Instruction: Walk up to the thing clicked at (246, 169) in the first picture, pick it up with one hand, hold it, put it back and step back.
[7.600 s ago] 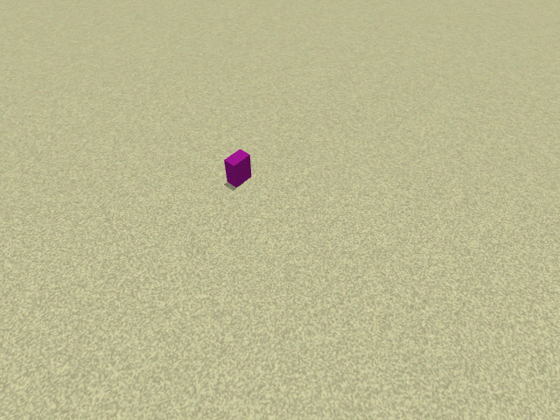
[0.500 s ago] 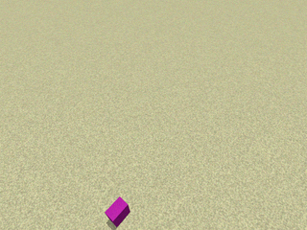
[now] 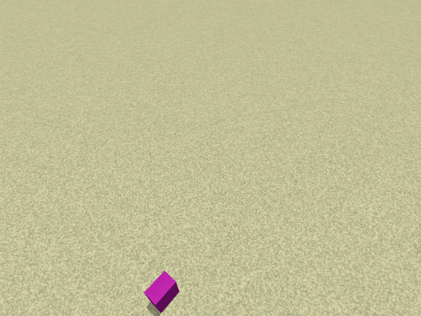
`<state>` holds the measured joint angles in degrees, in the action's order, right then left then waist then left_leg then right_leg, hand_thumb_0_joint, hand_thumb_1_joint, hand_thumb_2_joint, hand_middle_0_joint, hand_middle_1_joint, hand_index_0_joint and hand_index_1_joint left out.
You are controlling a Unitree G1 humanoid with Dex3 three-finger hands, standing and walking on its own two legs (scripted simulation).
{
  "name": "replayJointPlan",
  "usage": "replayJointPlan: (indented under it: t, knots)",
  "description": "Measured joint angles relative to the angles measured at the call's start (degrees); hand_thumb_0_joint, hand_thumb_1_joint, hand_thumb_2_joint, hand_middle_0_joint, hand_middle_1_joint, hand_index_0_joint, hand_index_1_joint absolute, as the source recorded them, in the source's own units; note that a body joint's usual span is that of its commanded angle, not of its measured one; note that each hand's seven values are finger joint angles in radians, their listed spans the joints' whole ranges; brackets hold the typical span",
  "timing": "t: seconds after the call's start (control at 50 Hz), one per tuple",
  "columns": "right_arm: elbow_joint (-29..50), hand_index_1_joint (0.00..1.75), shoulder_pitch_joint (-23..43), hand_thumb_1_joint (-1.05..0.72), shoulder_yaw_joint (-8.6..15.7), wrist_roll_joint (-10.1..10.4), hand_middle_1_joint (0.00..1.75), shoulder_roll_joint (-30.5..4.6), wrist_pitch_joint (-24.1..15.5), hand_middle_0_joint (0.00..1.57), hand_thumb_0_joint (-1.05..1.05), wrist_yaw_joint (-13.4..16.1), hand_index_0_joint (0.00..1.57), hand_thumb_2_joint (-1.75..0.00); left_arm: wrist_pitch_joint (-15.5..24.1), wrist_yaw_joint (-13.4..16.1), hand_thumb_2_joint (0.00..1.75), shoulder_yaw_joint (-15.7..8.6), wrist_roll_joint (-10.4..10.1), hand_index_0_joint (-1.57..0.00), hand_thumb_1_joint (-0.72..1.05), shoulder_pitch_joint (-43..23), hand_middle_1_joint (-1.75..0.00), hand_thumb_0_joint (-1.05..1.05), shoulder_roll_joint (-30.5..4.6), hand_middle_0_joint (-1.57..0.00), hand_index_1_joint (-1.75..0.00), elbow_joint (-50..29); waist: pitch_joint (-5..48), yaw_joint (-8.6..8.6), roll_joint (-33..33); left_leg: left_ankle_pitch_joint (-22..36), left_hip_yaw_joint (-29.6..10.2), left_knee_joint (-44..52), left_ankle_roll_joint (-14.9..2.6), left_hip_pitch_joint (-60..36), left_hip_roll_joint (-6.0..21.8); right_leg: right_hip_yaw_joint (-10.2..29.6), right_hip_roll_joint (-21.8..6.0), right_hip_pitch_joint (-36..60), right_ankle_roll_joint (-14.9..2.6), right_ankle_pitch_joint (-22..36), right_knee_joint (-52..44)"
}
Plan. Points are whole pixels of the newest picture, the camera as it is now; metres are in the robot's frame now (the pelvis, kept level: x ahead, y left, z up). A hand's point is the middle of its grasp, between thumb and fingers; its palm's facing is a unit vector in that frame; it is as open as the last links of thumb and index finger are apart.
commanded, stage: stand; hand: left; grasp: from the side
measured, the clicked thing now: (162, 292) +0.35 +0.22 -0.71
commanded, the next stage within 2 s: go down in 0.28 s
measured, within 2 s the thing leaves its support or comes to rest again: neither
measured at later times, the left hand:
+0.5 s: hand out of the picture +0.11 +0.25 -0.16, palm faces +0.05 -0.94 -0.33, open 8.4 cm
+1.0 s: hand out of the picture +0.13 +0.28 -0.19, palm faces +0.08 -0.94 -0.33, open 16.7 cm
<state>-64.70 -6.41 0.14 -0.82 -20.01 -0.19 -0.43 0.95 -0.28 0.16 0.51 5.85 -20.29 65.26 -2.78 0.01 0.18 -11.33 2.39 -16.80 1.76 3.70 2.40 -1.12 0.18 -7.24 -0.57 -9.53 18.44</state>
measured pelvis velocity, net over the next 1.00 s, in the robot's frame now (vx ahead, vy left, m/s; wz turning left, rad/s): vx -0.02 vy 0.02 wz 0.03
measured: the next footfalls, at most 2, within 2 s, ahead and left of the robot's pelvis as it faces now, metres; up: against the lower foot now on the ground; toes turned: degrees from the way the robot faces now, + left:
none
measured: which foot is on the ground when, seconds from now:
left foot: down 0.00-1.00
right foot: down 0.00-1.00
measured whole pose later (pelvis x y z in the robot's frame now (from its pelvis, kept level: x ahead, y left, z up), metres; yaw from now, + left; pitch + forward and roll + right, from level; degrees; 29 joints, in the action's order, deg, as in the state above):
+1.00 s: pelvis -0.02 +0.02 -0.06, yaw +1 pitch +12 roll -1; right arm -35.6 -13.6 1.8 0.9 -14.3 -6.6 2.6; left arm -8.7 -2.7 -11.4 3.2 11.1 -18.5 33.9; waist 4.7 1.6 -0.5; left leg -27.3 0.2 -54.6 0.0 39.6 1.7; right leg -2.3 -1.5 -40.6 0.8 -23.6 51.9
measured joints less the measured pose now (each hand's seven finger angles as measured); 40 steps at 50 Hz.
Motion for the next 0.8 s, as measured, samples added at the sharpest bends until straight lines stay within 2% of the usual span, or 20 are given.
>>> replayJointPlan:
  t: [0.4, 0.46, 0.5, 0.54, 0.62, 0.7, 0.8]
  knots:
    - [0.2, 0.3, -0.4, -0.91, 0.0, 0.0, 0.3, 0.1, 0.1, 0.2, 0.0, 0.0, 0.2, -0.9, 0.0, 0.0, 0.9, -0.2, -0.1, -0.2, 0.9, 0.0, -0.3, 0.01, 0.0, -0.21, -0.29, 0.0, 0.0, 0.01, 0.0, 0.0, -0.2, 0.1, 0.12, -0.1, 0.2, -0.2, 0.1, 0.2, -0.14, 0.0, -0.2]
    - [7.3, 0.3, -3.3, -0.92, -0.2, 2.4, 0.3, 0.6, -1.1, 0.2, 0.0, 1.5, 0.2, -0.9, 0.7, 0.7, 0.86, -2.1, -1.0, -0.17, 0.86, -1.2, -0.26, 0.01, 1.1, -0.17, -0.25, -3.4, 0.0, 0.4, 0.1, -1.2, -1.2, -4.0, -0.23, 4.7, -0.2, -1.1, -0.3, -3.8, -0.09, -1.2, 3.2]
    - [10.9, 0.3, -4.2, -0.93, 0.1, 2.9, 0.3, 1.5, -1.8, 0.2, 0.0, 2.0, 0.2, -0.91, 1.1, 0.4, 0.79, -4.2, -0.1, -0.13, 0.8, -4.5, -0.22, 0.01, 1.6, -0.14, -0.21, -3.0, -0.3, 0.43, -0.1, -2.0, -1.6, -7.0, -0.31, 8.4, -0.3, -1.4, -0.5, -7.2, -0.13, -2.0, 5.9]
    - [13.6, 0.3, -4.6, -0.94, 0.5, 2.6, 0.3, 2.9, -2.2, 0.2, 0.0, 2.1, 0.2, -0.91, 1.0, -0.4, 0.71, -6.4, 1.6, -0.1, 0.71, -7.5, -0.18, 0.01, 1.3, -0.1, -0.17, -2.6, 0.0, 0.49, -0.6, -3.0, -1.8, -10.2, -0.28, 12.3, -0.3, -1.5, -0.7, -11.1, -0.18, -3.0, 8.9]
    - [18.0, 0.3, -5.9, -0.94, 1.2, 2.1, 0.3, 5.3, -2.8, 0.2, 0.0, 1.9, 0.2, -0.91, 0.1, -1.2, 0.51, -9.7, 3.8, -0.07, 0.51, -8.4, -0.13, 0.01, 0.6, -0.06, -0.12, -6.0, 1.5, 1.01, -1.2, -5.3, -1.5, -15.6, -0.27, 17.9, -0.3, -1.1, -0.7, -16.8, -0.18, -4.9, 14.1]
    - [21.2, 0.3, -7.3, -0.92, 1.3, 2.1, 0.3, 6.3, -2.8, 0.2, 0.0, 1.8, 0.2, -0.9, -2.9, -1.4, 0.35, -11.0, 4.2, -0.05, 0.3, -6.3, -0.11, 0.0, 0.5, -0.04, -0.09, -10.2, 3.0, 1.63, -0.9, -7.1, -1.4, -19.1, -0.59, 20.9, -0.3, -0.9, -0.9, -19.5, 0.11, -6.3, 17.0]
    - [24.5, 0.3, -8.0, -0.89, 1.3, 1.9, 0.3, 6.3, -4.0, 0.2, 0.01, 1.9, 0.2, -0.9, -5.8, -2.0, 0.22, -11.5, 3.6, -0.05, 0.02, -2.6, -0.09, 0.0, 0.5, -0.04, -0.08, -16.0, 4.7, 1.94, -0.4, -10.2, -1.5, -25.4, -1.06, 26.0, -0.5, -0.8, -1.2, -24.3, 0.6, -8.9, 22.5]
